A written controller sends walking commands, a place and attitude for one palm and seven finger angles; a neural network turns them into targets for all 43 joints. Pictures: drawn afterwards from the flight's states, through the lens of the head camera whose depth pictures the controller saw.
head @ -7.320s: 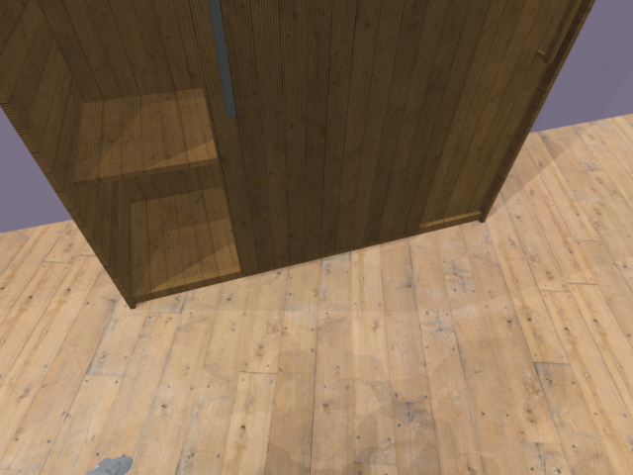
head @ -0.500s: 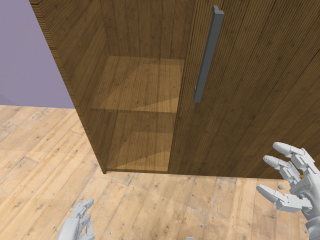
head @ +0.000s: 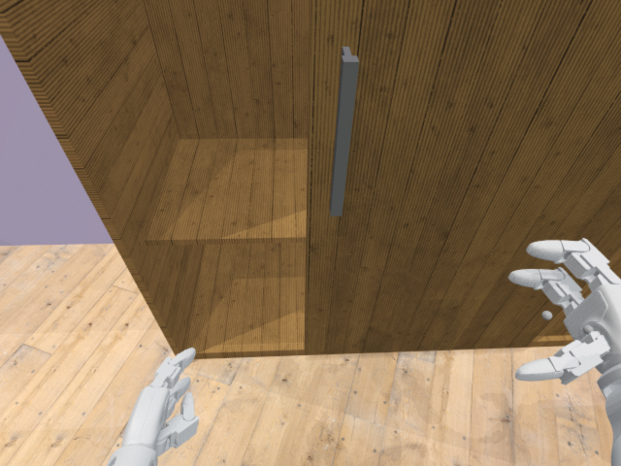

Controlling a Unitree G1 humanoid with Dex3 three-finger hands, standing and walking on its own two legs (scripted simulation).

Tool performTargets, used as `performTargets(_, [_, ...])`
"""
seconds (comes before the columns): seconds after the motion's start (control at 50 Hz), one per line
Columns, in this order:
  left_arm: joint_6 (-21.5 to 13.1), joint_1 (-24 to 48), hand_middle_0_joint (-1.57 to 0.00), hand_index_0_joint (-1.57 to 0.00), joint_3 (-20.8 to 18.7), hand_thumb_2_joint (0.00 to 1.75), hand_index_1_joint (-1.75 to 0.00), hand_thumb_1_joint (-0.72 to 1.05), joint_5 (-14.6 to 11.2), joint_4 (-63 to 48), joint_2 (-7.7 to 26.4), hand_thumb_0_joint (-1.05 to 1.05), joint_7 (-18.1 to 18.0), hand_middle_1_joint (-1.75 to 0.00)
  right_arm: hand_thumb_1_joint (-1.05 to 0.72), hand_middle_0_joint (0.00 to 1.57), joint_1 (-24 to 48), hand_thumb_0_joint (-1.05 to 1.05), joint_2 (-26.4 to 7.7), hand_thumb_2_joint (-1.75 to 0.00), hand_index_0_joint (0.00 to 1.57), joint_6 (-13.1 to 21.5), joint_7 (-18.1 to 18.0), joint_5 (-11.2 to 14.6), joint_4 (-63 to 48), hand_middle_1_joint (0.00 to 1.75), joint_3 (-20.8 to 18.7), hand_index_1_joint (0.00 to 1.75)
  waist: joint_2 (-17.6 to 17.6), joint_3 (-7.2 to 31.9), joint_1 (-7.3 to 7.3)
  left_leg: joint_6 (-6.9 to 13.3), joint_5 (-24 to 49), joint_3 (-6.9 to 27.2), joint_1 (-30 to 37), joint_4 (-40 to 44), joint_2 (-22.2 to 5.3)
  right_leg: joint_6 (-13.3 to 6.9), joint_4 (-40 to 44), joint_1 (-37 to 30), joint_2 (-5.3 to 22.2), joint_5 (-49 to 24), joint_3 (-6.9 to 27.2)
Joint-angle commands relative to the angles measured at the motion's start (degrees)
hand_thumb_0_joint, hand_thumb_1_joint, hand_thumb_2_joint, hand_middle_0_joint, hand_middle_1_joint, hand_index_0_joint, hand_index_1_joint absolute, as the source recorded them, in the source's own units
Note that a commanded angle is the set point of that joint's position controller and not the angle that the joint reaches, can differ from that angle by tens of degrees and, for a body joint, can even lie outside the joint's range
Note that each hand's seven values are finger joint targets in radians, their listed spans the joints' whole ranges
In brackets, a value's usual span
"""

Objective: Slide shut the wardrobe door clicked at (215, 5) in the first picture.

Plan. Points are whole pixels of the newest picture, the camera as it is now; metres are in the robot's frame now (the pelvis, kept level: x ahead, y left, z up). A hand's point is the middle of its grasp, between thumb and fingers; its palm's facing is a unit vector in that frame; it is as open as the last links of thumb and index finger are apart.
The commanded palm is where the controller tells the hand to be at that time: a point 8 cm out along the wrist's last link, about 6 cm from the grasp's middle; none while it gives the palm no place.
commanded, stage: raise the hand with hooked fingers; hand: right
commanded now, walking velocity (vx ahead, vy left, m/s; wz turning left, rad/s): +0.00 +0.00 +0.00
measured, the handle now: (340, 141) +0.57 -0.05 +0.13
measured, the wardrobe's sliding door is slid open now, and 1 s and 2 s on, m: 0.40 0.40 0.40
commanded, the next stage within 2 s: move the hooked fingers beside the handle in 0.76 s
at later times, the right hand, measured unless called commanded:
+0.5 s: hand (556, 281) +0.28 -0.26 +0.16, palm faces +0.01 +1.00 -0.06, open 14.0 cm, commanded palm +0.24 -0.31 +0.16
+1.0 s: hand (530, 272) +0.29 -0.23 +0.16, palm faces +0.02 +1.00 -0.05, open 14.0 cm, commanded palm +0.27 -0.27 +0.16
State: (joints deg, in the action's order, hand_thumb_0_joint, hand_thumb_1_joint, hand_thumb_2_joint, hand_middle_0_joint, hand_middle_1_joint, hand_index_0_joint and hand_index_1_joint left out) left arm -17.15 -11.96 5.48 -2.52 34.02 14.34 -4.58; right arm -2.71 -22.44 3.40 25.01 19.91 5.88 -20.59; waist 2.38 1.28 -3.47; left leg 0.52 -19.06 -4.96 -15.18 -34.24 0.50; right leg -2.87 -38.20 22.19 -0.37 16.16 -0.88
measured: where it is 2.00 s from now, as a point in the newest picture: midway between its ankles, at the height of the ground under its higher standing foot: outside the picture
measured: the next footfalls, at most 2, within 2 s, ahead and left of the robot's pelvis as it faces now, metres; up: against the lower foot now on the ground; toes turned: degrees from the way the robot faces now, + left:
none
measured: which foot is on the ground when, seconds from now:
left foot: down 0.00-1.00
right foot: down 0.00-1.00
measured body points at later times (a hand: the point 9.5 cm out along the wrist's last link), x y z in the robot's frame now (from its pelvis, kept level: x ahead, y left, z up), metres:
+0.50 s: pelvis +0.00 +0.01 +0.01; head -0.01 +0.02 +0.46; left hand +0.18 +0.24 -0.06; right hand +0.27 -0.31 +0.16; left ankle -0.01 +0.12 -0.72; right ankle +0.04 -0.08 -0.72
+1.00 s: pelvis +0.00 +0.03 +0.01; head -0.01 +0.05 +0.46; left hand +0.19 +0.26 -0.06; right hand +0.28 -0.29 +0.16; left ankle -0.01 +0.12 -0.72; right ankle +0.04 -0.08 -0.72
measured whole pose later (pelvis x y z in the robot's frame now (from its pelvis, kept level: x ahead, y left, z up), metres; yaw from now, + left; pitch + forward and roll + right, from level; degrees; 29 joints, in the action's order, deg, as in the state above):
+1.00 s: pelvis +0.00 +0.03 +0.01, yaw +0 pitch -2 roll +1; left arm -16.2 -13.1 4.5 -4.1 36.9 15.9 -5.8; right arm 6.7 -24.0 -0.4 26.7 19.3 15.7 -23.4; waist 3.7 0.8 -2.8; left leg 2.6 -16.6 -5.0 -9.6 -28.0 2.0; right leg -0.7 -30.7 15.7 0.8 12.9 -0.5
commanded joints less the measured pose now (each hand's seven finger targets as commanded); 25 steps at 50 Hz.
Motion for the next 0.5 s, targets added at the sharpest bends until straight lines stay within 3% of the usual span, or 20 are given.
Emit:
performTargets(0.0, [-2.3, 4.9, -0.20, -0.20, -3.1, 0.90, -0.30, 0.90, -0.4, -7.7, 8.3, 0.00, -1.1, -0.30, 0.50, 0.30, 16.3, 0.00, -13.1, -0.30, 0.30, 1.2, 0.4, 1.1, -10.0, 1.20, -5.8, 1.20, 3.5, 7.2, 0.84, 1.7, 6.1, 0.8, -3.3, 7.0, 1.8, 2.1, 11.5, -11.6, 1.8, -2.3, 7.2])
performTargets(0.08, [-1.9, 5.5, -0.20, -0.20, -2.7, 0.90, -0.30, 0.90, -0.4, -7.4, 8.2, 0.00, -1.5, -0.30, 0.50, 0.30, 19.9, 0.00, -15.7, -0.30, 0.30, -0.1, 0.9, 0.9, -10.1, 1.20, -7.3, 1.20, 5.0, 8.8, 0.73, 1.8, 6.5, 1.2, -1.4, 8.7, 1.7, 2.1, 12.7, -14.0, 1.6, -2.4, 7.4])
performTargets(0.16, [-1.5, 5.6, -0.20, -0.20, -2.5, 0.90, -0.30, 0.90, -0.4, -6.9, 8.3, 0.00, -1.6, -0.30, 0.50, 0.30, 21.3, 0.00, -18.2, -0.30, 0.30, -0.9, 1.7, 0.9, -7.9, 1.20, -9.5, 1.20, 2.7, 9.3, 0.42, 1.8, 8.0, 1.3, 0.7, 10.4, 1.8, 1.9, 13.3, -15.2, 1.5, -4.6, 6.9])
performTargets(0.24, [-1.2, 6.0, -0.20, -0.20, -2.6, 0.90, -0.30, 0.90, -0.9, -6.8, 8.4, 0.00, -1.7, -0.30, 0.50, 0.30, 25.1, 0.00, -19.1, -0.30, 0.30, -2.1, 2.6, 0.9, -5.9, 1.20, -9.2, 1.20, 4.0, 8.0, 0.92, 1.8, 7.6, 1.3, 0.8, 11.5, 1.5, 1.7, 14.6, -15.6, 1.4, -3.9, 6.9])
performTargets(0.3, [-0.9, 5.5, -0.20, -0.20, -2.8, 0.90, -0.30, 0.90, -1.2, -6.7, 8.4, 0.00, -1.3, -0.30, 0.50, 0.30, 21.4, 0.00, -16.4, -0.30, 0.30, -3.3, 3.7, 1.2, -1.4, 1.20, -7.4, 1.20, 2.5, 6.2, 1.08, 1.6, 7.8, 1.6, 0.3, 12.3, 1.4, 1.4, 14.2, -14.3, 1.1, -3.8, 5.8])
performTargets(0.42, [-1.3, 5.5, -0.20, -0.20, -3.5, 0.90, -0.30, 0.90, -1.0, -7.5, 8.5, 0.00, -0.7, -0.30, 0.50, 0.30, 21.6, 0.00, -19.4, -0.30, 0.30, -1.6, 2.8, 1.4, -6.5, 1.20, -10.8, 1.20, 2.6, 10.7, 0.36, 1.5, 12.4, 2.0, 2.7, 11.6, 1.2, 1.0, 12.7, -16.3, 0.7, -9.1, 4.4])
performTargets(0.48, [-1.5, 5.6, -0.20, -0.20, -3.5, 0.90, -0.30, 0.90, -0.9, -7.3, 8.4, 0.00, -0.8, -0.30, 0.50, 0.30, 22.7, 0.00, -19.7, -0.30, 0.30, -0.7, 1.6, 1.1, -7.6, 1.20, -11.3, 1.20, 4.6, 9.0, 0.50, 1.5, 11.3, 2.2, 2.4, 12.2, 1.2, 1.0, 13.2, -15.8, 0.7, -8.2, 4.1])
